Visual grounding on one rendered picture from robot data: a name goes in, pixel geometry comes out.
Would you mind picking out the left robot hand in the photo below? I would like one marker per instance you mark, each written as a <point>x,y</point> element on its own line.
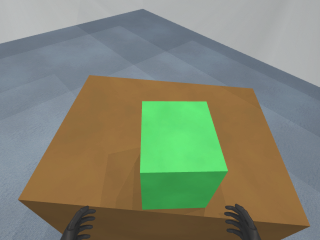
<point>73,228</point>

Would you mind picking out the carton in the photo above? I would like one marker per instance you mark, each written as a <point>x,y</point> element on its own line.
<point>181,160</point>

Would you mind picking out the right robot hand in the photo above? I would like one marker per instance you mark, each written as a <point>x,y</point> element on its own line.
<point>248,230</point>

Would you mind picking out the pedestal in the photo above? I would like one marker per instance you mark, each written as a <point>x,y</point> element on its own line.
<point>94,160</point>

